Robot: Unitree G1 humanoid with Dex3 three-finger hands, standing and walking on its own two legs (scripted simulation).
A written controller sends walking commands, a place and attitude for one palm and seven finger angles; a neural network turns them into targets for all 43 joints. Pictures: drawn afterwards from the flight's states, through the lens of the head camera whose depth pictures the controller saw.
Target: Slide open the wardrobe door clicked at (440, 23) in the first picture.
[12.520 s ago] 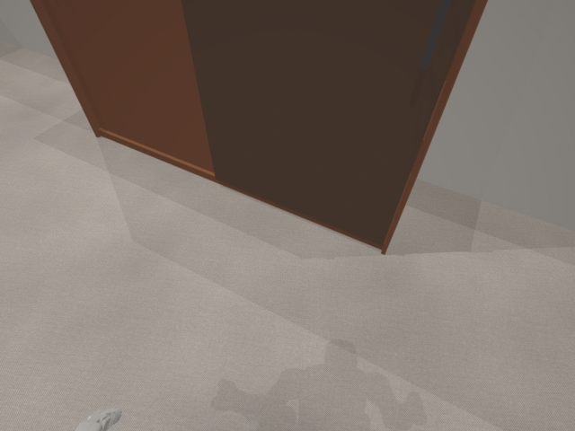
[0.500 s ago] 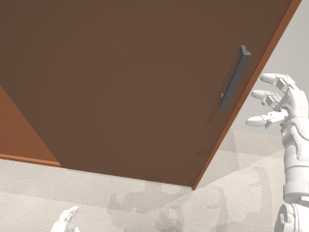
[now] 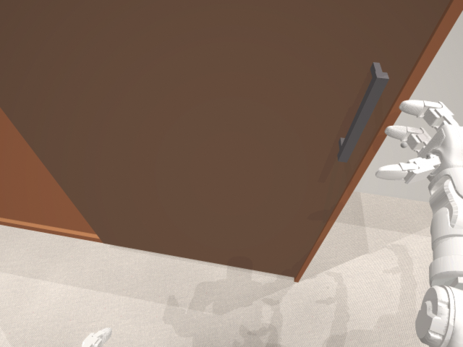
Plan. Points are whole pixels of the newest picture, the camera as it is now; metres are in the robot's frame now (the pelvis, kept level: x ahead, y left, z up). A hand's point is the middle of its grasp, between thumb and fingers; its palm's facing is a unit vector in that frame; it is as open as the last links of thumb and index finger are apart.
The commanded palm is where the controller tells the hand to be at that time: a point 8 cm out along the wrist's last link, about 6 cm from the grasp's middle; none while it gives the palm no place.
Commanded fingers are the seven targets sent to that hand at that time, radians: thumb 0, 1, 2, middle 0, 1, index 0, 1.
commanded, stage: move the hooked fingers beside the handle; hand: right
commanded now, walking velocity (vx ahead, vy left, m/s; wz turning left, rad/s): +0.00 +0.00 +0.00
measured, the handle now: (358, 116) +0.49 -0.17 +0.16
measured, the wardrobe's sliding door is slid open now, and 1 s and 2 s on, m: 0.00 0.00 0.00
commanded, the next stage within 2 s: feel for the door with the fingertips in 0.54 s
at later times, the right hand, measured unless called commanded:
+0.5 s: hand (402, 146) +0.42 -0.23 +0.16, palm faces +0.09 +1.00 +0.01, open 13.9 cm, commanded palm +0.39 -0.28 +0.16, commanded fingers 0.00 0.50 -0.30 0.30 1.20 0.30 1.20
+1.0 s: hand (379, 143) +0.42 -0.19 +0.16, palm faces +0.06 +1.00 +0.02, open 13.9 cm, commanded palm +0.40 -0.24 +0.16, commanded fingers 0.00 0.50 -0.30 0.30 1.20 0.30 1.20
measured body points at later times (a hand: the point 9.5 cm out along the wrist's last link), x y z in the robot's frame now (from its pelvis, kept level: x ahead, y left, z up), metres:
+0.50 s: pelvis +0.00 +0.00 +0.00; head +0.02 +0.00 +0.45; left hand +0.11 +0.25 -0.10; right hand +0.41 -0.28 +0.16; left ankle +0.02 +0.13 -0.73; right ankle -0.03 -0.11 -0.73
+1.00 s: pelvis -0.01 +0.00 +0.00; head +0.01 +0.01 +0.45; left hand +0.11 +0.25 -0.11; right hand +0.41 -0.24 +0.16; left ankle +0.02 +0.13 -0.73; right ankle -0.03 -0.11 -0.73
